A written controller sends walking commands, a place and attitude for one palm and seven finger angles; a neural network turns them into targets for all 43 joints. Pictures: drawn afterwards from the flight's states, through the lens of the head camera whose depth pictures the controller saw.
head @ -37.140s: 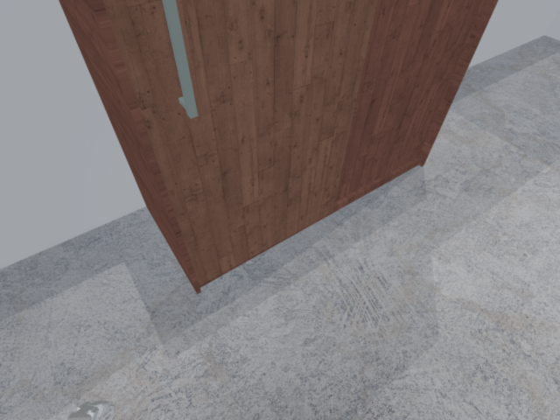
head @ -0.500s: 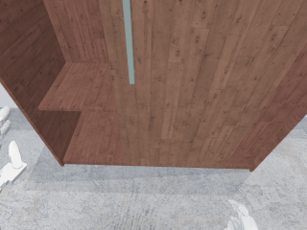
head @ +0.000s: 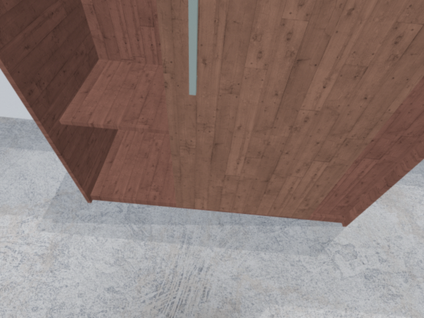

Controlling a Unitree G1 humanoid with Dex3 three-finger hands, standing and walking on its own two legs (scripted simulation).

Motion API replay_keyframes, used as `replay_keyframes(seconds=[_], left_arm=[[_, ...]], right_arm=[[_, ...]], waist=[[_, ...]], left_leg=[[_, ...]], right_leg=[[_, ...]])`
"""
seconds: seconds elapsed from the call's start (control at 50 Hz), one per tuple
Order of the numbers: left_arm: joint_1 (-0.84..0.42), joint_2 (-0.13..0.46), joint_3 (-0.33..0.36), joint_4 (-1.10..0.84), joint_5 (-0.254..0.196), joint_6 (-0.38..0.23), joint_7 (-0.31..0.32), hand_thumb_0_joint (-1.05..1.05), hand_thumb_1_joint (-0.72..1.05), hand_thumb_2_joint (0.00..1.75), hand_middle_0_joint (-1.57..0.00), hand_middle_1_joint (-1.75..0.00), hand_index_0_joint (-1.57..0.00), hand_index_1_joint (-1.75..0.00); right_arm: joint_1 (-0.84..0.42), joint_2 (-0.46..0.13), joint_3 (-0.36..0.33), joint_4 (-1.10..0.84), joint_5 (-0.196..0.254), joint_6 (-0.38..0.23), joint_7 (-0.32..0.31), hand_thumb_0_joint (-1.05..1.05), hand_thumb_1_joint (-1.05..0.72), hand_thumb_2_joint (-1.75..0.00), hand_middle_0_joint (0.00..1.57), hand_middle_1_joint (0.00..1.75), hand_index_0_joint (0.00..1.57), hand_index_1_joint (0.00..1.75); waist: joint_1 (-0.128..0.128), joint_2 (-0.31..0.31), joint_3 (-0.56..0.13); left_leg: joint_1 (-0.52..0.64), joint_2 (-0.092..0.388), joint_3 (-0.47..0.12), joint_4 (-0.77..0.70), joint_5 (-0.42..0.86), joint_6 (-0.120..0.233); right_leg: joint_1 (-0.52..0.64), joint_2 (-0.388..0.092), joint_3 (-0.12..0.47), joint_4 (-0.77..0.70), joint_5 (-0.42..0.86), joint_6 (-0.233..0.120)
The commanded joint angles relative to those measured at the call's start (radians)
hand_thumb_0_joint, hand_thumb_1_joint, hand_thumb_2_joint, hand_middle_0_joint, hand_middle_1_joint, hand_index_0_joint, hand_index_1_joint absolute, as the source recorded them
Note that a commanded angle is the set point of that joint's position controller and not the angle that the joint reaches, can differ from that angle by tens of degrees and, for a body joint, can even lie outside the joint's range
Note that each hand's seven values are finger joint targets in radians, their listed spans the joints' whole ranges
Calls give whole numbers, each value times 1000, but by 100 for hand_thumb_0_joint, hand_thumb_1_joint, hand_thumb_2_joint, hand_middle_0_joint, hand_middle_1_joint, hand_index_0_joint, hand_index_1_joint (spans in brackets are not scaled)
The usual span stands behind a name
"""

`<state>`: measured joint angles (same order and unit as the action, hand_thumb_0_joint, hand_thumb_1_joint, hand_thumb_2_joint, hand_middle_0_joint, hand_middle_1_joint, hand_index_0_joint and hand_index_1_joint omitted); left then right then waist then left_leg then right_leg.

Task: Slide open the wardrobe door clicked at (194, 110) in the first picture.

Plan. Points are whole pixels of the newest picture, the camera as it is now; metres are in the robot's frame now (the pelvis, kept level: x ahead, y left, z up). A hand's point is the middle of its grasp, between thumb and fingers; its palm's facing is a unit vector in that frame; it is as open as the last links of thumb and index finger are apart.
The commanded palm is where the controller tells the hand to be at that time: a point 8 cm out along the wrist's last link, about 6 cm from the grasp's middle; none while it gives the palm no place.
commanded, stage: let the arm hang, fingers relaxed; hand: left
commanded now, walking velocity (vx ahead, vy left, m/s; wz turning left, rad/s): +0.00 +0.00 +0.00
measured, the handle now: (194, 28) +0.66 +0.09 +0.20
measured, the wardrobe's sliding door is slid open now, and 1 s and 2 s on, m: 0.45 0.45 0.45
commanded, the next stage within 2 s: look to check the result in 0.68 s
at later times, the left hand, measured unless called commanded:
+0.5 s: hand out of the picture +0.02 +0.18 -0.17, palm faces -0.02 -0.98 -0.20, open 7.3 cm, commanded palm none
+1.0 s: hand out of the picture +0.01 +0.19 -0.17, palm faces -0.02 -0.98 -0.19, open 7.4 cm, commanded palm none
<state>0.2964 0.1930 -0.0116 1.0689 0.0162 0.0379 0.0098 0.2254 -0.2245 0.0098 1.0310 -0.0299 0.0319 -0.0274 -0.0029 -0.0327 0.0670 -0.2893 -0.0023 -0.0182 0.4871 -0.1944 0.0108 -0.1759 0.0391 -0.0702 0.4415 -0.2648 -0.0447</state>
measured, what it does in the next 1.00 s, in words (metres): stands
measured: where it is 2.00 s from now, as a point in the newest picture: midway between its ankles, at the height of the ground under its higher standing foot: outside the picture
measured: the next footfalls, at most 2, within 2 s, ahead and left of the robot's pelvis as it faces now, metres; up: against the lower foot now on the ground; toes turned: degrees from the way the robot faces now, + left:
none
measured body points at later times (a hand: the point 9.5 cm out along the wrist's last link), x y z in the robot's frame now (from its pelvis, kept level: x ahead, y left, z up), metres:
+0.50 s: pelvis +0.00 +0.01 +0.00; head +0.01 +0.01 +0.45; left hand +0.02 +0.23 -0.16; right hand -0.01 -0.20 -0.16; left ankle +0.04 +0.11 -0.74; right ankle -0.02 -0.09 -0.74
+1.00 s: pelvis +0.02 +0.02 +0.01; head +0.03 +0.02 +0.45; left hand +0.02 +0.24 -0.16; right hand +0.03 -0.21 -0.15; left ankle +0.04 +0.11 -0.74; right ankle -0.02 -0.09 -0.74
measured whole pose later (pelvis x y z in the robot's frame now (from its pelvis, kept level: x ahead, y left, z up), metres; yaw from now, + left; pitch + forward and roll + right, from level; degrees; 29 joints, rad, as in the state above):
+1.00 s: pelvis +0.02 +0.02 +0.01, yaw -1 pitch -1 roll +0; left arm 0.26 0.16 0.00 1.16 0.01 -0.01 0.03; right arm 0.22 -0.16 0.00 1.13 -0.02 0.00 -0.04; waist -0.01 0.00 0.04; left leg -0.21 -0.03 0.02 0.41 -0.18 0.03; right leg -0.12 0.01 -0.03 0.38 -0.25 -0.02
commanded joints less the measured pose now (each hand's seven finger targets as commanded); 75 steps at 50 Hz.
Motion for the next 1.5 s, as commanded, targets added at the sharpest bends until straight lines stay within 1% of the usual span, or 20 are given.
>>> replay_keyframes(seconds=[0.0,0.04,0.2,0.24,0.42,0.5,0.56,0.6,0.68,0.74,0.9,0.94,1.02,1.1,1.18,1.24,1.3,1.36,1.42,1.48], left_arm=[[-13,126,32,-10,-8,-47,9,0,90,90,-20,-30,-20,-30],[4,113,29,21,-7,-47,12,0,90,90,-20,-30,-20,-30],[53,64,23,69,-7,-45,23,0,90,90,-20,-30,-20,-30],[62,65,24,69,-7,-46,26,0,90,90,-20,-30,-20,-30],[40,50,32,52,-5,-46,28,0,90,90,-20,-30,-20,-30],[37,52,34,47,-6,-50,27,0,90,90,-20,-30,-20,-30],[31,56,35,45,-6,-53,27,0,90,90,-20,-30,-20,-30],[26,56,34,44,-7,-51,26,0,90,90,-20,-30,-20,-30],[26,59,34,46,-7,-55,26,0,90,90,-20,-30,-20,-30],[27,65,34,48,-7,-56,27,0,90,90,-20,-30,-20,-30],[19,71,30,59,-6,-56,26,0,90,90,-20,-30,-20,-30],[28,75,31,58,-6,-58,27,0,90,90,-20,-30,-20,-30],[19,75,29,60,-7,-57,26,0,90,90,-20,-30,-20,-30],[15,81,30,60,-7,-59,25,0,90,90,-20,-30,-20,-30],[9,93,33,57,-7,-60,25,0,90,90,-20,-30,-20,-30],[5,103,35,55,-6,-61,25,0,90,90,-20,-30,-20,-30],[-5,103,34,56,-7,-59,24,0,90,90,-20,-30,-20,-30],[-10,111,36,53,-7,-60,24,0,90,90,-20,-30,-20,-30],[-19,118,40,51,-8,-60,23,0,90,90,-20,-30,-20,-30],[-26,122,40,50,-7,-60,22,0,90,90,-20,-30,-20,-30]], right_arm=[[9,-95,-27,-7,9,-26,-13,0,-90,-90,20,30,20,30],[32,-89,-30,14,11,-23,-15,0,-90,-90,20,30,20,30],[98,-33,-29,66,11,-24,-18,0,-90,-90,20,30,20,30],[106,-26,-29,70,11,-25,-17,0,-90,-90,20,30,20,30],[112,5,-29,84,6,-28,-14,0,-90,-90,20,30,20,30],[104,5,-30,82,7,-33,-15,0,-90,-90,20,30,20,30],[99,-4,-30,77,9,-38,-17,0,-90,-90,20,30,20,30],[92,-12,-30,78,8,-38,-17,0,-90,-90,20,30,20,30],[84,-23,-30,77,10,-40,-18,0,-90,-90,20,30,20,30],[76,-31,-30,76,12,-41,-18,0,-90,-90,20,30,20,30],[54,-39,-29,80,13,-39,-17,0,-90,-90,20,30,20,30],[49,-46,-31,78,15,-40,-17,0,-90,-90,20,30,20,30],[44,-49,-29,83,13,-41,-17,0,-90,-90,20,30,20,30],[35,-55,-30,83,13,-43,-17,0,-90,-90,20,30,20,30],[31,-64,-29,85,14,-47,-18,0,-90,-90,20,30,20,30],[25,-74,-30,82,16,-48,-18,0,-90,-90,20,30,20,30],[24,-74,-28,87,14,-46,-18,0,-90,-90,20,30,20,30],[23,-80,-30,84,13,-49,-18,0,-90,-90,20,30,20,30],[20,-89,-29,85,13,-51,-18,0,-90,-90,20,30,20,30],[14,-90,-29,86,14,-50,-18,0,-90,-90,20,30,20,30]], waist=[[-14,115,-71],[-12,70,-49],[-7,5,-11],[-4,10,-17],[-5,31,41],[-3,69,9],[-4,54,-19],[-3,71,-9],[-5,39,-30],[-5,49,-39],[-9,42,-2],[-7,36,-24],[-9,36,-17],[-8,49,-26],[-5,44,-43],[-3,33,-38],[-5,47,-21],[-5,39,-46],[-4,49,-45],[-3,36,-23]], left_leg=[[77,93,-85,-98,0,28],[76,98,-88,-108,-11,31],[53,97,-76,-129,0,35],[60,95,-73,-127,18,36],[17,87,-79,-150,-19,35],[32,90,-76,-144,27,35],[59,98,-77,-137,82,36],[61,100,-84,-147,75,37],[90,101,-77,-137,112,36],[111,102,-77,-135,134,38],[114,101,-78,-151,110,35],[134,103,-75,-143,135,37],[133,102,-78,-149,136,36],[143,104,-76,-148,155,37],[152,106,-77,-146,192,38],[158,109,-78,-148,203,40],[147,108,-79,-159,172,37],[164,110,-80,-155,208,39],[161,112,-81,-161,206,38],[156,112,-78,-164,208,37]], right_leg=[[-32,-139,159,-160,-10,-21],[-41,-132,149,-165,-26,-20],[-43,-126,138,-148,-14,-12],[-43,-126,136,-143,-8,-11],[-64,-126,136,-135,-31,-9],[-36,-128,137,-125,24,-8],[-18,-130,129,-116,72,-5],[-23,-127,128,-116,65,-4],[-11,-132,128,-123,96,-1],[-10,-133,129,-126,103,-1],[-20,-134,131,-143,88,2],[-12,-136,128,-144,103,2],[-9,-137,129,-144,105,4],[-2,-138,131,-144,121,4],[20,-143,128,-141,154,4],[19,-143,128,-144,157,3],[16,-141,130,-149,129,3],[31,-145,127,-144,156,2],[36,-143,130,-145,150,1],[30,-146,125,-151,155,2]])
